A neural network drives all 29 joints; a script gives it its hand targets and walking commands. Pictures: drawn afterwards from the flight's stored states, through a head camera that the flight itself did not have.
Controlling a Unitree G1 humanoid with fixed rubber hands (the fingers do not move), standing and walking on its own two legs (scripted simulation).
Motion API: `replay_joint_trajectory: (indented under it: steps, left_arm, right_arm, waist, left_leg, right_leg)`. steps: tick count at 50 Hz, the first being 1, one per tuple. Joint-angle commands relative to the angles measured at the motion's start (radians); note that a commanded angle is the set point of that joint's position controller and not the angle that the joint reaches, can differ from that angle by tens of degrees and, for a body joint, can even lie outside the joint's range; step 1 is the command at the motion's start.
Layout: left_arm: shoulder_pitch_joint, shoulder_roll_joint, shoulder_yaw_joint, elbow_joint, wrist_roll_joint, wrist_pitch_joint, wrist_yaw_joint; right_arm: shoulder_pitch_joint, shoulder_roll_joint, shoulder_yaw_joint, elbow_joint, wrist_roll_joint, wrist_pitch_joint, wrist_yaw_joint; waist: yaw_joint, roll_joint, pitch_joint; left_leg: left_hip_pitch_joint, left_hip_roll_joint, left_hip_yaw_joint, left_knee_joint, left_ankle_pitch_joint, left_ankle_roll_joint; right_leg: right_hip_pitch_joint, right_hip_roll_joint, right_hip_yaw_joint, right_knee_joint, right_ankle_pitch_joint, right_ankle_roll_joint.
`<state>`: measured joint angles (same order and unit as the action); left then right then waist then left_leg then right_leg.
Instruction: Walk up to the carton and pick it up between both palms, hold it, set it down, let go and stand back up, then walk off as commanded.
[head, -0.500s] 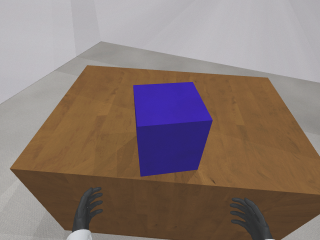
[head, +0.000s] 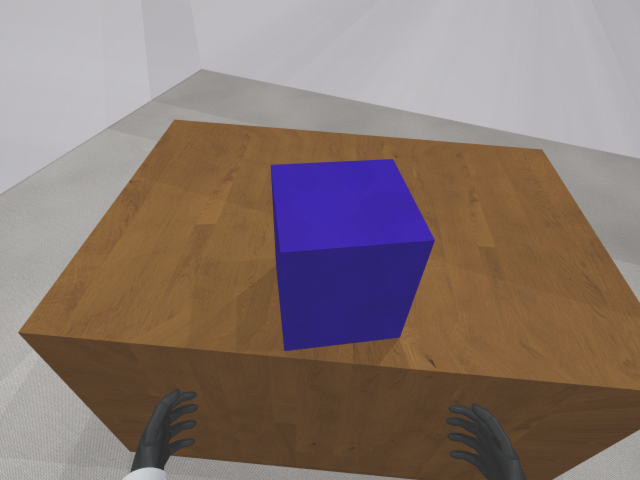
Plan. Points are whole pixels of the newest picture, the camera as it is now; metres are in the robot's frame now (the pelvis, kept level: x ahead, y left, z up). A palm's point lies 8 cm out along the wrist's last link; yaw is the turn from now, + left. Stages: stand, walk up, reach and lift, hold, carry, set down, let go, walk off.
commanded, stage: set down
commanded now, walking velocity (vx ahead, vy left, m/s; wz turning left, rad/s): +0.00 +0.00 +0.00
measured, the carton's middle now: (338, 255) +0.48 +0.02 -0.01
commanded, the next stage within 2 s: let go in 1.14 s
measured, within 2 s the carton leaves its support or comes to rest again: neither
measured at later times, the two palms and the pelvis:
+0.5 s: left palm (151, 472) +0.15 +0.23 -0.06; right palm out of the picture +0.18 -0.19 -0.07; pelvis +0.01 +0.00 +0.00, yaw +0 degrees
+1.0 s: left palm (154, 467) +0.15 +0.23 -0.07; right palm out of the picture +0.18 -0.19 -0.08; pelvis +0.01 +0.00 +0.00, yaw +0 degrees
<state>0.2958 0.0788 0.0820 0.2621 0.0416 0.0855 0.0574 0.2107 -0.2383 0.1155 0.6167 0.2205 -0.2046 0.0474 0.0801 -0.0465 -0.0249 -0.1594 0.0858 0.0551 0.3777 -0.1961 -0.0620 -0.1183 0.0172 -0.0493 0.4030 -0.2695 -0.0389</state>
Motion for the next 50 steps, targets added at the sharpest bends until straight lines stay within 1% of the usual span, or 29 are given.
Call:
replay_joint_trajectory:
  steps: [1, 2, 4, 5, 8, 9, 11, 12, 14, 17, 18, 20, 21, 22, 24, 25, 26, 28, 29, 30, 31, 35, 37, 42, 46, 47, 48, 49, 50]
  left_arm:
    - [-0.088, 0.188, -0.031, -0.098, -0.050, 0.000, -0.049]
    - [-0.076, 0.192, -0.030, -0.135, -0.057, -0.006, -0.047]
    - [-0.068, 0.196, -0.015, -0.061, -0.038, 0.011, -0.066]
    - [-0.063, 0.205, -0.019, -0.060, -0.049, 0.009, -0.074]
    - [-0.062, 0.208, -0.017, -0.131, -0.048, -0.004, -0.071]
    - [-0.066, 0.210, -0.015, -0.079, -0.046, 0.003, -0.080]
    - [-0.074, 0.220, -0.008, -0.096, -0.050, -0.004, -0.083]
    - [-0.071, 0.215, -0.005, -0.079, -0.038, -0.001, -0.082]
    - [-0.083, 0.226, -0.004, -0.022, -0.039, 0.016, -0.101]
    - [-0.097, 0.234, -0.005, -0.035, -0.031, 0.029, -0.102]
    - [-0.100, 0.233, -0.008, -0.008, -0.030, 0.034, -0.112]
    - [-0.118, 0.246, -0.002, -0.036, -0.038, 0.030, -0.109]
    - [-0.115, 0.245, -0.009, -0.082, -0.040, 0.023, -0.100]
    - [-0.125, 0.243, -0.010, -0.055, -0.042, 0.026, -0.106]
    - [-0.130, 0.249, -0.004, -0.018, -0.029, 0.040, -0.111]
    - [-0.129, 0.247, -0.004, -0.043, -0.031, 0.037, -0.104]
    - [-0.133, 0.254, -0.008, 0.028, -0.028, 0.053, -0.118]
    - [-0.130, 0.254, -0.011, -0.024, -0.025, 0.051, -0.112]
    - [-0.133, 0.250, -0.014, 0.024, -0.017, 0.062, -0.119]
    - [-0.130, 0.247, -0.013, 0.008, -0.020, 0.063, -0.122]
    - [-0.144, 0.244, -0.016, -0.007, -0.019, 0.069, -0.117]
    - [-0.148, 0.259, -0.014, -0.023, -0.015, 0.070, -0.114]
    - [-0.149, 0.243, -0.025, 0.006, 0.001, 0.086, -0.112]
    - [-0.126, 0.236, -0.024, -0.003, 0.003, 0.078, -0.115]
    - [-0.126, 0.228, -0.029, -0.015, 0.012, 0.081, -0.110]
    - [-0.132, 0.226, -0.034, -0.012, 0.012, 0.082, -0.109]
    - [-0.127, 0.224, -0.036, 0.002, 0.008, 0.079, -0.110]
    - [-0.131, 0.223, -0.030, -0.021, 0.015, 0.077, -0.108]
    - [-0.121, 0.222, -0.033, -0.014, 0.014, 0.077, -0.108]
  right_arm:
    - [-0.064, -0.073, -0.151, -0.088, -0.081, -0.023, -0.038]
    - [-0.054, -0.077, -0.152, -0.102, -0.076, -0.031, -0.037]
    - [-0.033, -0.060, -0.138, -0.051, -0.086, -0.028, -0.053]
    - [-0.031, -0.058, -0.139, -0.059, -0.086, -0.027, -0.053]
    - [-0.030, -0.063, -0.146, -0.070, -0.077, -0.043, -0.057]
    - [-0.033, -0.051, -0.144, -0.057, -0.096, -0.044, -0.067]
    - [-0.034, -0.041, -0.141, -0.067, -0.093, -0.046, -0.070]
    - [-0.036, -0.045, -0.141, -0.042, -0.093, -0.045, -0.070]
    - [-0.036, -0.020, -0.133, -0.009, -0.113, -0.036, -0.082]
    - [-0.041, -0.015, -0.135, -0.004, -0.121, -0.032, -0.086]
    - [-0.049, -0.010, -0.137, 0.013, -0.139, -0.026, -0.092]
    - [-0.064, -0.002, -0.141, -0.015, -0.142, -0.038, -0.094]
    - [-0.066, -0.010, -0.146, -0.030, -0.140, -0.045, -0.092]
    - [-0.066, 0.006, -0.144, -0.015, -0.147, -0.043, -0.098]
    - [-0.067, 0.007, -0.145, 0.013, -0.161, -0.033, -0.102]
    - [-0.076, -0.004, -0.151, -0.018, -0.158, -0.041, -0.098]
    - [-0.070, 0.021, -0.142, 0.040, -0.175, -0.028, -0.106]
    - [-0.073, 0.017, -0.144, 0.020, -0.169, -0.034, -0.105]
    - [-0.072, 0.022, -0.147, 0.055, -0.179, -0.025, -0.109]
    - [-0.069, 0.015, -0.149, 0.044, -0.181, -0.027, -0.113]
    - [-0.079, 0.020, -0.154, 0.049, -0.182, -0.028, -0.111]
    - [-0.089, 0.023, -0.155, 0.037, -0.188, -0.038, -0.111]
    - [-0.097, 0.013, -0.160, 0.082, -0.198, -0.031, -0.107]
    - [-0.086, 0.015, -0.147, 0.065, -0.187, -0.046, -0.108]
    - [-0.095, -0.003, -0.157, 0.090, -0.198, -0.051, -0.100]
    - [-0.096, 0.000, -0.157, 0.095, -0.196, -0.052, -0.096]
    - [-0.097, -0.004, -0.161, 0.090, -0.202, -0.055, -0.097]
    - [-0.103, -0.008, -0.160, 0.089, -0.201, -0.059, -0.094]
    - [-0.092, -0.007, -0.156, 0.096, -0.196, -0.058, -0.095]
  waist:
    - [-0.148, -0.006, 0.046]
    - [-0.145, 0.000, 0.035]
    - [-0.148, 0.015, 0.066]
    - [-0.151, 0.009, 0.048]
    - [-0.144, 0.022, -0.002]
    - [-0.151, 0.018, 0.024]
    - [-0.147, 0.018, 0.029]
    - [-0.151, 0.044, 0.035]
    - [-0.154, 0.015, 0.071]
    - [-0.158, 0.051, 0.069]
    - [-0.158, 0.038, 0.084]
    - [-0.149, 0.039, 0.064]
    - [-0.152, 0.063, 0.024]
    - [-0.162, 0.044, 0.044]
    - [-0.161, 0.046, 0.059]
    - [-0.152, 0.052, 0.050]
    - [-0.161, 0.045, 0.089]
    - [-0.162, 0.061, 0.061]
    - [-0.163, 0.064, 0.086]
    - [-0.165, 0.056, 0.069]
    - [-0.164, 0.081, 0.071]
    - [-0.160, 0.074, 0.051]
    - [-0.160, 0.073, 0.073]
    - [-0.156, 0.059, 0.052]
    - [-0.156, 0.075, 0.065]
    - [-0.147, 0.081, 0.052]
    - [-0.154, 0.062, 0.054]
    - [-0.144, 0.076, 0.064]
    - [-0.153, 0.070, 0.050]
  left_leg:
    - [0.228, -0.125, 0.019, -0.025, 0.187, 0.047]
    - [0.225, -0.123, 0.021, -0.022, 0.210, 0.041]
    - [0.234, -0.131, 0.030, -0.019, 0.219, 0.042]
    - [0.243, -0.127, 0.028, -0.016, 0.229, 0.038]
    - [0.261, -0.126, 0.019, -0.006, 0.278, 0.037]
    - [0.253, -0.127, 0.026, -0.005, 0.256, 0.036]
    - [0.257, -0.129, 0.025, -0.007, 0.260, 0.035]
    - [0.257, -0.128, 0.023, -0.004, 0.255, 0.034]
    - [0.255, -0.131, 0.032, -0.009, 0.221, 0.039]
    - [0.254, -0.128, 0.032, -0.005, 0.214, 0.034]
    - [0.252, -0.128, 0.038, -0.009, 0.195, 0.036]
    - [0.251, -0.130, 0.039, -0.002, 0.201, 0.039]
    - [0.265, -0.124, 0.036, 0.004, 0.224, 0.033]
    - [0.254, -0.126, 0.038, 0.003, 0.208, 0.033]
    - [0.255, -0.127, 0.043, 0.005, 0.192, 0.036]
    - [0.251, -0.123, 0.035, 0.002, 0.193, 0.035]
    - [0.242, -0.128, 0.045, 0.003, 0.162, 0.037]
    - [0.253, -0.125, 0.045, 0.009, 0.183, 0.036]
    - [0.250, -0.122, 0.044, 0.007, 0.173, 0.031]
    - [0.259, -0.122, 0.048, 0.006, 0.177, 0.032]
    - [0.255, -0.119, 0.041, 0.009, 0.174, 0.027]
    - [0.256, -0.121, 0.048, 0.019, 0.174, 0.033]
    - [0.254, -0.117, 0.040, 0.018, 0.173, 0.026]
    - [0.267, -0.118, 0.039, 0.026, 0.211, 0.029]
    - [0.272, -0.115, 0.035, 0.033, 0.217, 0.023]
    - [0.270, -0.116, 0.036, 0.034, 0.215, 0.023]
    - [0.261, -0.116, 0.032, 0.037, 0.209, 0.026]
    - [0.261, -0.113, 0.033, 0.036, 0.230, 0.022]
    - [0.264, -0.115, 0.033, 0.036, 0.223, 0.023]
  right_leg:
    - [-0.117, -0.020, 0.042, -0.170, 0.213, 0.049]
    - [-0.110, -0.016, 0.037, -0.161, 0.237, 0.048]
    - [-0.104, -0.021, 0.041, -0.168, 0.269, 0.053]
    - [-0.106, -0.021, 0.044, -0.170, 0.273, 0.052]
    - [-0.093, -0.014, 0.030, -0.151, 0.332, 0.056]
    - [-0.100, -0.020, 0.033, -0.157, 0.322, 0.056]
    - [-0.096, -0.020, 0.034, -0.156, 0.323, 0.057]
    - [-0.103, -0.023, 0.035, -0.156, 0.317, 0.056]
    - [-0.112, -0.029, 0.039, -0.164, 0.301, 0.063]
    - [-0.117, -0.025, 0.032, -0.159, 0.279, 0.059]
    - [-0.116, -0.028, 0.034, -0.165, 0.252, 0.062]
    - [-0.119, -0.030, 0.031, -0.160, 0.260, 0.065]
    - [-0.113, -0.023, 0.025, -0.151, 0.276, 0.060]
    - [-0.111, -0.026, 0.032, -0.157, 0.264, 0.064]
    - [-0.122, -0.030, 0.031, -0.160, 0.255, 0.063]
    - [-0.123, -0.027, 0.025, -0.153, 0.253, 0.065]
    - [-0.128, -0.036, 0.036, -0.165, 0.231, 0.071]
    - [-0.123, -0.030, 0.029, -0.158, 0.238, 0.069]
    - [-0.121, -0.030, 0.028, -0.160, 0.220, 0.066]
    - [-0.122, -0.028, 0.027, -0.157, 0.232, 0.067]
    - [-0.120, -0.027, 0.024, -0.155, 0.219, 0.065]
    - [-0.119, -0.026, 0.026, -0.152, 0.226, 0.063]
    - [-0.129, -0.023, 0.020, -0.146, 0.231, 0.067]
    - [-0.112, -0.019, 0.017, -0.141, 0.296, 0.071]
    - [-0.126, -0.018, 0.015, -0.138, 0.309, 0.071]
    - [-0.122, -0.017, 0.014, -0.137, 0.303, 0.069]
    - [-0.123, -0.012, 0.011, -0.133, 0.299, 0.070]
    - [-0.118, -0.013, 0.009, -0.129, 0.324, 0.072]
    - [-0.112, -0.016, 0.011, -0.133, 0.317, 0.070]
